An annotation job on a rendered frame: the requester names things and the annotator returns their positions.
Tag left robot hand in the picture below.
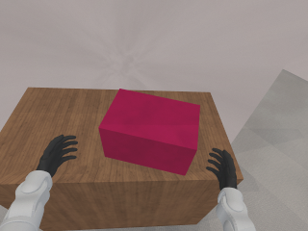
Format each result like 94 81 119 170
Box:
36 135 78 177

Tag left robot forearm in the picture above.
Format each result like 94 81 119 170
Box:
0 170 53 231

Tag right robot hand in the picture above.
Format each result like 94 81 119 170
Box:
206 148 238 190

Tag right robot forearm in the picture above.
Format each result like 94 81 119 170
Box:
216 187 256 231

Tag carton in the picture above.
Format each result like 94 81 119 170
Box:
98 89 200 176

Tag pedestal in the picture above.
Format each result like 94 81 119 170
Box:
0 87 244 231

